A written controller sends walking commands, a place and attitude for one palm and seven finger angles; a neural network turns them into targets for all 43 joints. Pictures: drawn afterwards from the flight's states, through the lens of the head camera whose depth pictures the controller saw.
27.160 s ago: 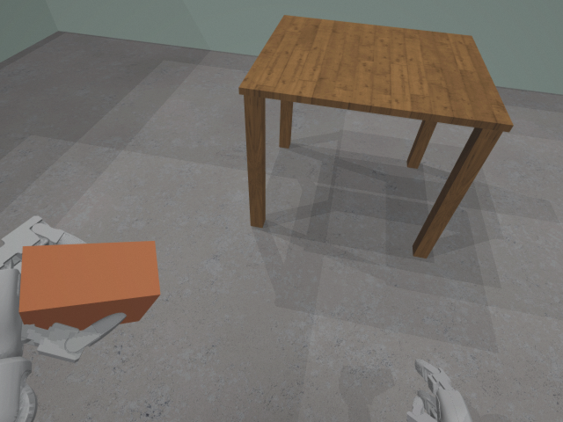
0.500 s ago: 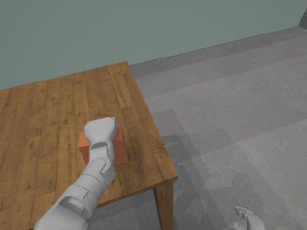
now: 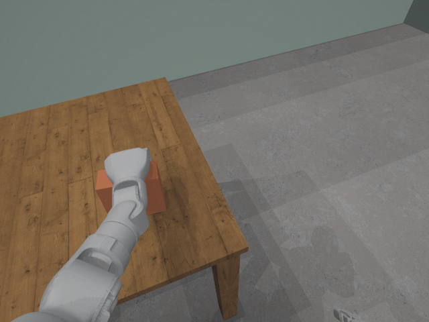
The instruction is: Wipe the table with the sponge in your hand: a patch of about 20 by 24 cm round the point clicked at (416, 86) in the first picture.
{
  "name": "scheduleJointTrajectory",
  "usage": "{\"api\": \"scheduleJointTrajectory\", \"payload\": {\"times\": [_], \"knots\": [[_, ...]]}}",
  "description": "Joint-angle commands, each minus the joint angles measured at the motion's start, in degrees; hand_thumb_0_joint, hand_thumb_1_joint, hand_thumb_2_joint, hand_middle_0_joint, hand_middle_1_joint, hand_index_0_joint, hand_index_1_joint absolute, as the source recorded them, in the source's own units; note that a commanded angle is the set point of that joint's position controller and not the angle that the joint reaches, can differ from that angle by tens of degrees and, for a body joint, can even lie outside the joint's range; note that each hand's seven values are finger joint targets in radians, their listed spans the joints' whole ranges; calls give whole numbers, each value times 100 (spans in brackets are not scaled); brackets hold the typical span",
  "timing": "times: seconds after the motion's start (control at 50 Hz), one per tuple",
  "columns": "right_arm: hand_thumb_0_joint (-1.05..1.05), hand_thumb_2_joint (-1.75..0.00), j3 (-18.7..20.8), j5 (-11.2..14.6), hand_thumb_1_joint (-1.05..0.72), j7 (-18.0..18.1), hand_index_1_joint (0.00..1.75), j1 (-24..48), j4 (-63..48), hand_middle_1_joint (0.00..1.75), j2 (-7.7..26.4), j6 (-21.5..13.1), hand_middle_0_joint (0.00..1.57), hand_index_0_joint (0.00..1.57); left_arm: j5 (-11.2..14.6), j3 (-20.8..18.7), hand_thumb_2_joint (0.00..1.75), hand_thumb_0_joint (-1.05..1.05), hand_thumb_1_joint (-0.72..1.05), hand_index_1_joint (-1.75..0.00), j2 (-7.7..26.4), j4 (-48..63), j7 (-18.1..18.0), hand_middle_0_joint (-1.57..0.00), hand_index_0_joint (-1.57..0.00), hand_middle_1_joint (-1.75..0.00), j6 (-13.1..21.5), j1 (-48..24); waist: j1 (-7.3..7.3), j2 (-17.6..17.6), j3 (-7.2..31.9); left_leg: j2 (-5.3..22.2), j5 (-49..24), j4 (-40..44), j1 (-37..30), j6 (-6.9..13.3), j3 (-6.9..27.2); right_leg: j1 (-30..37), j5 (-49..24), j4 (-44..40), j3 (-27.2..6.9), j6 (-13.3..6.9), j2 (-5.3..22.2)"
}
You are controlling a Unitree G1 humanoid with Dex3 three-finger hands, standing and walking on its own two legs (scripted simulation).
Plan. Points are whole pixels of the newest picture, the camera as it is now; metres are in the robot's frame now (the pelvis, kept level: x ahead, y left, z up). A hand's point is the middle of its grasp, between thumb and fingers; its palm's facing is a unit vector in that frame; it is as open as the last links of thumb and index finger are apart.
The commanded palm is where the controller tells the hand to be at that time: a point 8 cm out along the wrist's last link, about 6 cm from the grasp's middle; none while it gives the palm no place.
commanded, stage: wipe forward along the third lane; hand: left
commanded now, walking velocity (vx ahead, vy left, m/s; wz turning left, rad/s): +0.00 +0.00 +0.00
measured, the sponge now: (135, 196) +0.39 +0.21 -0.01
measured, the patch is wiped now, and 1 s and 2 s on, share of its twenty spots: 1.00 1.00 1.00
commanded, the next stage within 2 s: wipe back along the third lane in 0.36 s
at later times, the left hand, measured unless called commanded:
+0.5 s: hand (129, 165) +0.44 +0.22 +0.03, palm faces -0.08 +0.00 -1.00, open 9.8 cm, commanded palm +0.42 +0.22 +0.06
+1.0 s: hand (129, 173) +0.42 +0.22 +0.03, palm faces -0.04 -0.03 -1.00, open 9.8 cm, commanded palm +0.37 +0.20 +0.07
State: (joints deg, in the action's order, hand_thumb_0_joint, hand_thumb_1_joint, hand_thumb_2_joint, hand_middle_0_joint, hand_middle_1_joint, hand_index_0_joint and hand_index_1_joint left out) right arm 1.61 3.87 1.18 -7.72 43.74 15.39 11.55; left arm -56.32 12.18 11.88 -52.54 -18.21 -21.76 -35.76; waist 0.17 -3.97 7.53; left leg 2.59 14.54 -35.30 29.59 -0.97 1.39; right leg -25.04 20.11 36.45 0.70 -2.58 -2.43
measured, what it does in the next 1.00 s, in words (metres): stands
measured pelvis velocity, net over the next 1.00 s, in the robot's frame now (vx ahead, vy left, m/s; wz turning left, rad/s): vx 0.02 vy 0.04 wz -0.01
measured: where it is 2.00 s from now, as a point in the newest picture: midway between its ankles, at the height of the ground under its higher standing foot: outside the picture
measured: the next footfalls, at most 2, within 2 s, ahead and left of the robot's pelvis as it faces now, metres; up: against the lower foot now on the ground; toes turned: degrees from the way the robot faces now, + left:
none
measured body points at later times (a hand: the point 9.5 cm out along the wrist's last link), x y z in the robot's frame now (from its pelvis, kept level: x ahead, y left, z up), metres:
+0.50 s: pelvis -0.01 +0.03 +0.00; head +0.04 +0.02 +0.44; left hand +0.44 +0.22 +0.08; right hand +0.09 -0.23 -0.14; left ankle +0.03 +0.15 -0.72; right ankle -0.02 -0.09 -0.72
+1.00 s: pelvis +0.02 +0.04 +0.00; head +0.04 +0.03 +0.45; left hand +0.42 +0.21 +0.08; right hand +0.16 -0.20 -0.13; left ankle +0.03 +0.15 -0.72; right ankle -0.02 -0.09 -0.72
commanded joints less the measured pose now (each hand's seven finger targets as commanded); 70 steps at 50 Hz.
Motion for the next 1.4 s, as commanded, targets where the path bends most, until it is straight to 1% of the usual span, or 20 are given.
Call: {"api": "scheduleJointTrajectory", "payload": {"times": [0.0, 0.08, 0.14, 0.22, 0.38, 0.42, 0.48, 0.52, 0.58, 0.62, 0.68, 0.72, 0.78, 0.82, 0.94, 1.0, 1.16, 1.18, 1.26, 1.38], "knots": [[0, -90, 172, 7, -90, 9, 30, 505, -663, 30, 641, -208, 20, 20, -242, -179, 130, 0, 10, -160, 1120, 82, -155, -120, -120, -160, -145, -1692, 98, 893, 1078, -301, -635, 154, -614, 361, -329, 355, -1983, -710, -180, 60, 170], [0, -90, 167, -12, -90, 7, 30, 455, -625, 30, 657, -202, 20, 20, -200, -285, 130, 0, 10, -160, 1229, -125, -205, -120, -120, -160, -174, -1842, 109, 902, 1192, -302, -694, 136, -588, 353, -336, 382, -2039, -667, -130, 61, 166], [0, -90, 176, -18, -90, 19, 30, 390, -557, 30, 660, -212, 20, 20, -231, -138, 130, 0, 10, -160, 1139, -232, -228, -120, -120, -160, -179, -2385, 260, 881, 1208, -267, -639, 133, -634, 357, -319, 193, -1847, -660, -82, 79, 159], [0, -90, 172, -35, -90, 1, 30, 316, -529, 30, 637, -211, 20, 20, -257, -133, 130, 0, 10, -160, 1111, -406, -242, -120, -120, -160, -183, -2750, 302, 771, 1395, -241, -701, 141, -661, 342, -278, 110, -1771, -614, -4, 50, 128], [0, -90, 178, -93, -90, -16, 30, 2, -400, 30, 706, -248, 20, 20, -328, -332, 130, 0, 10, -160, 1426, -972, -350, -120, -120, -160, -196, -3093, 385, 636, 1510, -208, -672, 45, -552, 336, -245, -161, -1580, -525, 58, 50, 79], [0, -90, 185, -88, -90, -28, 30, -22, -400, 30, 684, -262, 20, 20, -326, -216, 130, 0, 10, -160, 1271, -953, -335, -120, -120, -160, -189, -3403, 469, 606, 1629, -177, -775, 28, -599, 331, -198, -232, -1623, -476, 87, 34, 62], [0, -90, 233, -95, -90, -107, 30, -113, -431, 30, 653, -267, 20, 20, -265, -111, 130, 0, 10, -160, 923, -1069, -341, -120, -120, -160, -196, -2893, 325, 428, 1738, -169, -874, 15, -749, 311, -219, -276, -1568, -468, 154, 4, 10], [0, -90, 272, -93, -90, -148, 30, -71, -489, 30, 602, -262, 20, 20, -128, -45, 130, 0, 10, -160, 617, -986, -310, -120, -120, -160, -155, -2702, 274, 540, 1937, -143, -1080, 9, -856, 301, -184, -157, -1732, -437, 182, -11, -13], [0, -90, 264, -87, -90, -172, 30, -71, -475, 30, 647, -235, 20, 20, -42, -157, 130, 0, 10, -160, 752, -957, -352, -120, -120, -160, -141, -2441, 207, 647, 1790, -139, -939, 50, -796, 307, -218, -95, -1655, -501, 176, 5, -18], [0, -90, 265, -53, -90, -190, 30, 23, -503, 30, 603, -237, 20, 20, 55, 13, 130, 0, 10, -160, 462, -814, -357, -120, -120, -160, -157, -2527, 236, 690, 1717, -133, -907, 129, -800, 300, -196, -61, -1593, -533, 194, -1, -16], [0, -90, 257, -32, -90, -207, 30, 86, -465, 30, 617, -207, 20, 20, 16, 87, 130, 0, 10, -160, 442, -871, -395, -120, -120, -160, -277, -2370, 191, 570, 1397, -135, -717, 230, -871, 301, -195, -209, -1251, -648, 217, -22, -30], [0, -90, 261, -11, -90, -232, 30, 207, -498, 30, 540, -213, 20, 20, 100, 353, 130, 0, 10, -160, -3, -693, -371, -120, -120, -160, -321, -2479, 198, 502, 1479, -115, -855, 290, -1030, 286, -176, -182, -1322, -628, 258, -52, -44], [0, -90, 261, -29, -90, -254, 30, 239, -501, 30, 571, -148, 20, 20, 114, 219, 130, 0, 10, -160, 156, -667, -367, -120, -120, -160, -399, -2020, 68, 589, 1589, -131, -998, 290, -1145, 284, -182, 34, -1483, -660, 249, -66, -47], [0, -90, 254, -5, -90, -262, 30, 405, -554, 30, 516, -129, 20, 20, 209, 397, 130, 0, 10, -160, -159, -462, -316, -120, -120, -160, -418, -2029, 77, 612, 1612, -125, -1143, 319, -1217, 278, -180, 128, -1643, -666, 255, -72, -33], [0, -90, 245, -2, -90, -307, 30, 630, -650, 30, 542, 11, 20, 20, 162, 545, 130, 0, 10, -160, -268, -18, -234, -120, -120, -160, -548, -1376, -5, 792, 1421, -162, -1461, 298, -1376, 283, -191, 385, -2159, -689, 247, -99, -6], [0, -90, 233, 12, -90, -357, 30, 799, -755, 30, 513, 78, 20, 20, 130, 809, 130, 0, 10, -160, -515, 290, -160, -120, -120, -160, -659, -1125, -40, 811, 1315, -181, -1529, 323, -1439, 290, -213, 473, -2280, -713, 265, -110, 11], [0, -90, 191, 38, -90, -441, 30, 1216, -1031, 30, 533, 252, 20, 20, 141, 813, 130, 0, 10, -160, -364, 1294, 47, -120, -120, -160, -813, 130, -235, 928, 1358, -278, -2205, 206, -1589, 302, -250, 1146, -3431, -608, 175, -150, 89], [0, -90, 175, 42, -90, -461, 30, 1295, -1099, 30, 520, 260, 20, 20, 170, 1009, 130, 0, 10, -160, -547, 1492, 95, -120, -120, -160, -830, 323, -223, 949, 1317, -300, -2242, 202, -1601, 312, -283, 1214, -3580, -622, 159, -139, 99], [0, -90, 113, 102, -90, -470, 30, 1498, -1219, 30, 526, 288, 20, 20, 152, 957, 130, 0, 10, -160, -308, 2052, 185, -120, -120, -160, -932, 590, -240, 917, 970, -347, -2020, 300, -1545, 300, -248, 1236, -3414, -679, 114, -150, 95], [0, -90, 81, 128, -90, -509, 30, 1720, -1338, 30, 498, 281, 20, 20, 110, 1194, 130, 0, 10, -160, -403, 2616, 286, -120, -120, -160, -1041, 856, -265, 747, 866, -360, -1890, 335, -1613, 282, -207, 1161, -3104, -672, 83, -184, 76]]}}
